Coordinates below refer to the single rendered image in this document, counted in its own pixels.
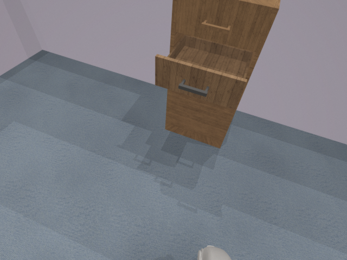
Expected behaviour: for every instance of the handle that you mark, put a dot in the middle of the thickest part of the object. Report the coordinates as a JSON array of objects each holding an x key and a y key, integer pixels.
[
  {"x": 215, "y": 28},
  {"x": 192, "y": 89}
]

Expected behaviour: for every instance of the cabinet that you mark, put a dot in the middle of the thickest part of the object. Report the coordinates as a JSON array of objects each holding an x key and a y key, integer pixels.
[{"x": 249, "y": 22}]

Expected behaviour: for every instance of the right robot thigh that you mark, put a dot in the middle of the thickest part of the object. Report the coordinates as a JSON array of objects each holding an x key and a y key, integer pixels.
[{"x": 212, "y": 253}]

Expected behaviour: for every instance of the drawer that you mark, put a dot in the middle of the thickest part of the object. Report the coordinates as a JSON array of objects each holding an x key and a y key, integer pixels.
[{"x": 204, "y": 63}]

